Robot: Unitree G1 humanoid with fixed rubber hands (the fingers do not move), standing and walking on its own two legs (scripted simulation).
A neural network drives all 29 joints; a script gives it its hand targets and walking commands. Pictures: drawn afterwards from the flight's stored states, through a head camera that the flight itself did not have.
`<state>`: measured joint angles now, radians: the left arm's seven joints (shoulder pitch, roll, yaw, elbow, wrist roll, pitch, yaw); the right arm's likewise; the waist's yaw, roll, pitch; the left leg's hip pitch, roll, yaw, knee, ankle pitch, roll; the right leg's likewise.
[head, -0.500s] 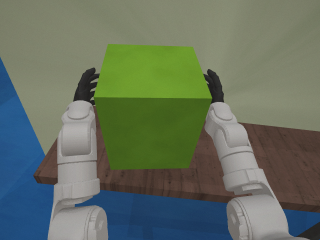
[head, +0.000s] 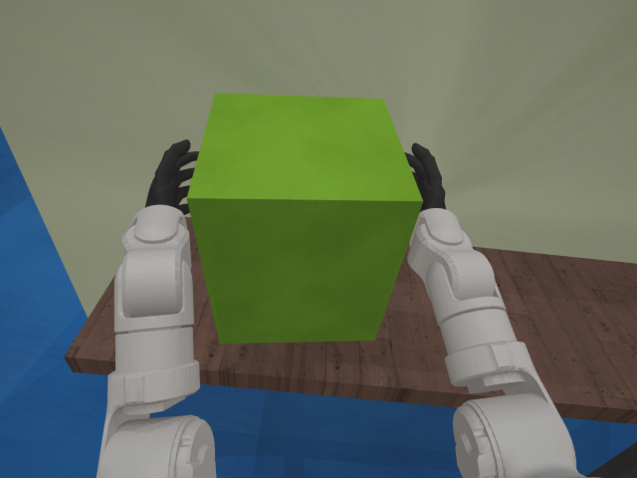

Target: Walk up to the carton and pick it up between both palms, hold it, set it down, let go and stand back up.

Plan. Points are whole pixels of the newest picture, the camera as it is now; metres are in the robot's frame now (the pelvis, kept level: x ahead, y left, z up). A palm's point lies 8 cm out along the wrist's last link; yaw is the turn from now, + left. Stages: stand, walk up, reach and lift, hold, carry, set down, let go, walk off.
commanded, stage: hold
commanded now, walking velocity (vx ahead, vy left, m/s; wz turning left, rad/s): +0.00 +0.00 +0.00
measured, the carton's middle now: (299, 224) +0.38 -0.01 +0.17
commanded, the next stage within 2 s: set down in 1.32 s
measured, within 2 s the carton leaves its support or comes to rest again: neither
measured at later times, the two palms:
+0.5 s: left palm (163, 208) +0.35 +0.15 +0.22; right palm (423, 204) +0.36 -0.15 +0.22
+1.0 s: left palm (166, 210) +0.36 +0.15 +0.21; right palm (422, 208) +0.36 -0.15 +0.21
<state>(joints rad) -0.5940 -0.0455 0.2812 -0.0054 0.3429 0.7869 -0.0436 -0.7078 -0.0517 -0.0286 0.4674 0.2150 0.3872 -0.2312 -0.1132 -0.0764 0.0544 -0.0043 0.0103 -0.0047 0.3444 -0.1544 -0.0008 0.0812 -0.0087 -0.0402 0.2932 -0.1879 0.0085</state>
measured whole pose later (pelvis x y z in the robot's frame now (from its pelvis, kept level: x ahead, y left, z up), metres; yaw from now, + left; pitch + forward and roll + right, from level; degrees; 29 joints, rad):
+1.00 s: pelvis +0.00 +0.00 +0.00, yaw +0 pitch -10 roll -1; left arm -0.60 -0.04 0.28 0.01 0.34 0.78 -0.04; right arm -0.72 -0.05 -0.03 0.49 0.21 0.39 -0.23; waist -0.11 -0.08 0.04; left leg -0.02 0.01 -0.01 0.34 -0.15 0.00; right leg 0.07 -0.01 -0.04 0.30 -0.19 0.01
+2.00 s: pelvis +0.00 +0.00 +0.00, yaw +1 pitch -10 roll +0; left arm -0.53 -0.07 0.26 0.21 0.32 0.40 -0.04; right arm -0.55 0.06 -0.20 0.56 -0.01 -0.08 -0.15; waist -0.10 -0.10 0.13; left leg -0.01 0.00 0.00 0.33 -0.15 0.00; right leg 0.08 -0.02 -0.06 0.29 -0.19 0.01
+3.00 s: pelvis +0.02 +0.00 +0.00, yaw -2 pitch -5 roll +0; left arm -0.71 -0.04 0.36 0.69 0.32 0.19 -0.03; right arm -0.67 0.05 -0.36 0.80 -0.14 -0.12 -0.13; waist -0.11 -0.07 0.05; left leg -0.07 0.01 0.04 0.30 -0.14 0.01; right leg -0.02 -0.02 -0.03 0.29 -0.19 0.01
